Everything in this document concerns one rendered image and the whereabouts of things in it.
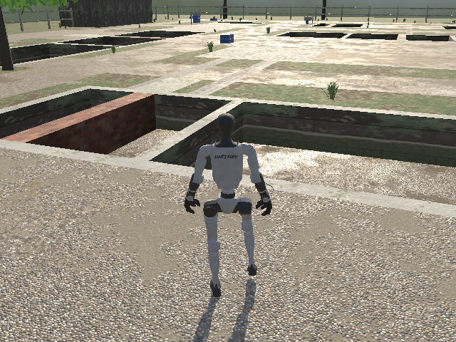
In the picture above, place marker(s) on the robot right hand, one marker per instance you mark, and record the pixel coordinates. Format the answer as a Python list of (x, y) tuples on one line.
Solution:
[(267, 205)]

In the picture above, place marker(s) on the left robot upper arm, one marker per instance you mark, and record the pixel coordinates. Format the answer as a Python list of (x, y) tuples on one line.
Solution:
[(204, 151)]

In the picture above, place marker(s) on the robot right forearm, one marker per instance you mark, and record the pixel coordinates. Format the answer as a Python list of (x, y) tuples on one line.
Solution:
[(262, 190)]

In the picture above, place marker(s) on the right robot shin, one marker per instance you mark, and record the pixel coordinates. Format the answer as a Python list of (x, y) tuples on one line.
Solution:
[(249, 243)]

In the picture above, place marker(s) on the robot left hand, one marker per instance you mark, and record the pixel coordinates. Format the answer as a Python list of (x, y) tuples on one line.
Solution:
[(192, 203)]

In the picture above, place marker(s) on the robot left forearm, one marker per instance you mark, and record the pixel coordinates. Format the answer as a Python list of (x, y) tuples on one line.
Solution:
[(192, 190)]

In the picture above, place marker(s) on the left robot shin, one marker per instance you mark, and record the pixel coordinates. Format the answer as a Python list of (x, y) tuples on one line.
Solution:
[(214, 264)]

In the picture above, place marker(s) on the robot shin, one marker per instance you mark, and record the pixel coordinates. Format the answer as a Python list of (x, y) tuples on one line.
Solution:
[(214, 264), (249, 243)]

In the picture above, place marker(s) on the right robot upper arm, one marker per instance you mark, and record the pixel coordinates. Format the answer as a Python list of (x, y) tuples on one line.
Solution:
[(252, 162)]

